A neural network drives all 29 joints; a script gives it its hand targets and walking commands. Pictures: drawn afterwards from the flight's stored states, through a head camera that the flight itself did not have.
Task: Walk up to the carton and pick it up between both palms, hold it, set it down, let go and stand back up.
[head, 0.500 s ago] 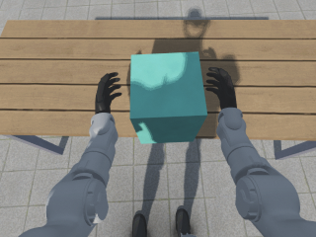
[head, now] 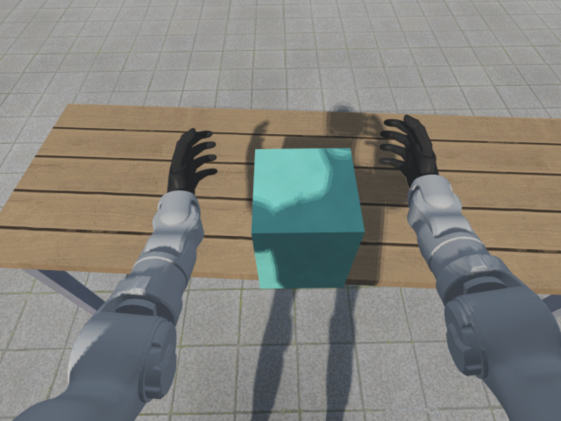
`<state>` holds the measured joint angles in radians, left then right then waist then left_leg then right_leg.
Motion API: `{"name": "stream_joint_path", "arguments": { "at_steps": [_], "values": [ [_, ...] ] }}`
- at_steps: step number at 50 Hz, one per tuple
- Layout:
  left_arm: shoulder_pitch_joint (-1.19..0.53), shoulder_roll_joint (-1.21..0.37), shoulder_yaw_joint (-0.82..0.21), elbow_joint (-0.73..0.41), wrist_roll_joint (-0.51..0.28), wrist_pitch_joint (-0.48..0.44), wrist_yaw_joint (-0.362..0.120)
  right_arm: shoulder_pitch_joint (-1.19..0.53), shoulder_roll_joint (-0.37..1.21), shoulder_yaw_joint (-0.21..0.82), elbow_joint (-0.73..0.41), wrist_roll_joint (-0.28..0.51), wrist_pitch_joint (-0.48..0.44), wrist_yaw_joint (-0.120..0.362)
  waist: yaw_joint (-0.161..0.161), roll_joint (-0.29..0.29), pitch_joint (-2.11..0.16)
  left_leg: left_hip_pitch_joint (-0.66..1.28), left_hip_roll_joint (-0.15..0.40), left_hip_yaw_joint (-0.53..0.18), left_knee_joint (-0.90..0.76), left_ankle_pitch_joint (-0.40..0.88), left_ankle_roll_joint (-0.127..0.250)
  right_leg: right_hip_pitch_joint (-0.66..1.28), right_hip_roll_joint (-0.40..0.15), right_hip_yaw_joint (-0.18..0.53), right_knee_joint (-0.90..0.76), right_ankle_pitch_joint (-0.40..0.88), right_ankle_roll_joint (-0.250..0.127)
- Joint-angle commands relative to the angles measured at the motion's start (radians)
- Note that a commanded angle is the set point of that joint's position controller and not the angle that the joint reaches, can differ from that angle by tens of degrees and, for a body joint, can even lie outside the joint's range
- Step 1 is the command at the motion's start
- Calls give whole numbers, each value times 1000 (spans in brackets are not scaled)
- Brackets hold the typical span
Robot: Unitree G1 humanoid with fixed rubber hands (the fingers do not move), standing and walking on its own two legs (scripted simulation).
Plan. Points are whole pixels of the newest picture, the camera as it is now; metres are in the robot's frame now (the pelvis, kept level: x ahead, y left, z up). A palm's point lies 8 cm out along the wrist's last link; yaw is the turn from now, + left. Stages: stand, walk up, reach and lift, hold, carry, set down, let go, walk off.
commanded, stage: set down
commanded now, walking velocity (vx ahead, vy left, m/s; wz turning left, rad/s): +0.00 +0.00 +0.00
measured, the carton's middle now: (302, 223) +0.48 -0.02 -0.09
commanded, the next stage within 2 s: none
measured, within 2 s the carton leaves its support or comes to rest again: neither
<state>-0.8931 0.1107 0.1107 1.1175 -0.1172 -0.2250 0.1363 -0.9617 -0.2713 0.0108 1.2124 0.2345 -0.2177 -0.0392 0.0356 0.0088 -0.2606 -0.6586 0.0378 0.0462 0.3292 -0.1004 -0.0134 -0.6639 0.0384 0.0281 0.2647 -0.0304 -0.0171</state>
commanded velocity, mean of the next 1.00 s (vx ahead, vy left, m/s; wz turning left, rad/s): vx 0.00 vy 0.00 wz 0.00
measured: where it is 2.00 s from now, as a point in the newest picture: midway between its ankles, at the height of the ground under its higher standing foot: outside the picture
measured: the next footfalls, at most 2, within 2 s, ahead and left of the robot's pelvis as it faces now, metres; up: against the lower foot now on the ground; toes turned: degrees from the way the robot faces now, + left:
none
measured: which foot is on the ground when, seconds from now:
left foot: down 0.00-1.00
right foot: down 0.00-1.00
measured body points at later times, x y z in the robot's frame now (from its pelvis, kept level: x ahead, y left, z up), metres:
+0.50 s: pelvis +0.00 +0.01 +0.00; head +0.07 +0.01 +0.45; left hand +0.41 +0.17 +0.04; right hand +0.44 -0.19 +0.05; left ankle +0.00 +0.13 -0.74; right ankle +0.03 -0.10 -0.74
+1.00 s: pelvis -0.01 -0.01 +0.00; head +0.07 +0.00 +0.44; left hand +0.33 +0.17 -0.03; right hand +0.36 -0.20 -0.01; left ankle +0.00 +0.13 -0.74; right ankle +0.03 -0.10 -0.74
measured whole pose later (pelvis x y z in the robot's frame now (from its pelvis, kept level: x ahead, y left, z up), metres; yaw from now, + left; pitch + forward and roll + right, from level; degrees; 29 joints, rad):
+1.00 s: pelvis -0.01 -0.01 +0.00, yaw +1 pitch +16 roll +0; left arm -0.43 0.06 0.10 1.08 -0.07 -0.53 0.12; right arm -0.51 -0.18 -0.07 1.08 0.14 -0.44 0.00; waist 0.00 0.00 -0.13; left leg -0.54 0.03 0.03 0.40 -0.15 -0.02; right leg -0.56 0.04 0.02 0.38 -0.10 -0.03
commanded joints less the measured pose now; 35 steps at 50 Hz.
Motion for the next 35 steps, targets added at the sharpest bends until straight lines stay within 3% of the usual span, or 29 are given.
{"name": "stream_joint_path", "arguments": {
  "at_steps": [1, 3, 5, 6, 7, 8, 9, 10, 11, 12, 14, 16, 17, 19, 21, 22, 23, 24, 25, 26, 28, 29, 30, 31, 33, 34, 35],
  "values": [
    [-396, 96, -40, -86, -55, 0, 0, -440, -136, -1, -76, 23, 10, 11, -17, -61, -574, 345, -42, -7, 42, 150, -35, 407, 0, -26, 68, 226, 76],
    [-390, 110, -59, -77, -53, -2, 0, -419, -158, -19, -55, 26, 11, 12, -41, -10, -548, 335, -37, -15, 49, 132, -40, 407, -12, -5, 76, 211, 75],
    [-389, 110, -43, -79, -42, 2, 11, -414, -178, -27, -18, 31, 18, 8, -39, -6, -519, 361, -35, -19, 40, 148, -38, 413, -3, -26, 72, 208, 62],
    [-398, 134, -45, -89, -51, -3, 12, -410, -178, -30, -43, 39, 19, 8, -42, -31, -510, 367, -33, -22, 57, 187, -35, 413, -2, -20, 77, 249, 64],
    [-402, 145, -41, -81, -47, -8, 10, -447, -187, -28, -56, 24, 12, 11, -44, -13, -520, 357, -47, -25, 62, 176, -36, 396, -1, -21, 88, 257, 56],
    [-408, 120, -56, -100, -62, -12, 9, -424, -180, -25, -39, 34, 13, 10, -61, -31, -532, 343, -46, -21, 63, 194, -35, 441, -9, -15, 95, 290, 58],
    [-400, 130, -50, -73, -55, -14, 2, -431, -170, -11, -47, 37, 21, 6, -47, -50, -511, 326, -44, -22, 57, 173, -27, 454, -8, -16, 103, 292, 65],
    [-390, 113, -71, -90, -72, -25, 5, -409, -152, -1, -30, 54, 20, 13, -61, -64, -488, 342, -41, -24, 56, 174, -28, 456, -5, -25, 103, 292, 62],
    [-367, 105, -85, -86, -68, -34, 3, -385, -157, -2, -15, 53, 14, 17, -59, -13, -484, 345, -43, -22, 55, 179, -33, 451, -10, -11, 101, 304, 63],
    [-353, 109, -57, -67, -63, -46, -1, -404, -135, 11, -50, 64, 1, 20, -37, -55, -482, 311, -42, -19, 64, 214, -28, 472, -5, -19, 115, 343, 56],
    [-277, 96, -28, -61, -7, -68, -3, -327, -138, -10, -30, 34, -22, 24, -33, -40, -531, 312, -46, -20, 57, 236, -21, 539, -16, 2, 134, 418, 59],
    [-243, 82, -3, -150, 21, -77, -10, -313, -159, -17, -141, 20, -53, 17, -32, -33, -604, 330, -64, -21, 49, 320, -24, 593, 2, -3, 138, 530, 66],
    [-194, 69, 1, -158, 18, -85, -14, -252, -154, -17, -136, 28, -61, 17, -44, -49, -587, 329, -58, -27, 47, 324, -23, 605, 0, 3, 144, 551, 58],
    [-220, 69, -2, -247, 11, -97, -17, -280, -132, -4, -203, 27, -70, 22, -36, -49, -615, 339, -65, -26, 41, 301, -29, 589, 7, -5, 118, 482, 59],
    [-139, 34, -49, -328, 43, -109, -5, -201, -177, -58, -203, 20, -91, 42, -39, 44, -616, 509, -56, -36, 46, 332, -77, 453, 34, -28, 90, 371, 33],
    [-103, 45, -26, -301, 68, -96, 0, -177, -175, -63, -197, -5, -88, 44, -29, 45, -567, 529, -52, -29, 48, 329, -81, 409, 34, -24, 57, 314, 19],
    [-108, 51, -7, -291, 73, -99, 7, -178, -167, -84, -233, -22, -98, 42, -38, -6, -535, 541, -46, -33, 58, 326, -86, 378, 41, -43, 50, 282, 14],
    [-77, 31, -18, -303, 82, -97, 4, -133, -168, -87, -240, -26, -100, 37, -47, 24, -519, 542, -55, -32, 62, 345, -84, 382, 34, -27, 45, 316, 15],
    [-60, 29, -12, -343, 78, -109, 4, -112, -161, -102, -267, -43, -109, 31, -53, 9, -529, 549, -57, -31, 60, 324, -84, 372, 41, -35, 39, 300, 22],
    [-62, 6, -7, -303, 83, -117, 7, -128, -134, -87, -257, -40, -109, 34, -32, 5, -510, 522, -57, -32, 49, 273, -77, 367, 32, -28, 42, 244, 22],
    [-129, 9, -70, -310, 28, -133, 20, -183, -151, -116, -251, -52, -100, 47, -50, 23, -471, 476, -47, -31, 35, 164, -81, 322, 41, -38, 46, 122, 14],
    [-135, 42, -59, -316, -2, -137, 28, -176, -145, -107, -296, -49, -92, 51, -44, -40, -463, 475, -43, -24, 36, 144, -62, 312, 34, -36, 47, 98, 19],
    [-104, 1, -96, -302, -10, -150, 30, -136, -113, -80, -287, -43, -89, 58, -42, -49, -442, 461, -40, -24, 45, 138, -60, 310, 29, -26, 53, 88, 21],
    [-76, 25, -67, -268, -5, -150, 25, -110, -114, -80, -264, -51, -83, 58, -40, -80, -423, 432, -47, -20, 34, 99, -48, 358, 20, -30, 59, 92, 29],
    [20, 34, -35, -238, 21, -172, 9, -28, -92, -92, -274, -55, -107, 54, -35, -67, -409, 356, -55, -16, 35, 75, -27, 425, 7, -4, 63, 96, 31],
    [66, 1, -50, -233, 29, -198, 10, 6, -82, -76, -271, -59, -132, 57, -25, -59, -422, 367, -55, -17, 37, 101, -33, 435, 9, 0, 74, 112, 28],
    [-3, 33, -30, -196, 33, -201, 11, -65, -99, -100, -233, -79, -127, 53, -26, -37, -440, 342, -59, -15, 26, 57, -38, 422, 7, -4, 75, 71, 32]
  ]
}}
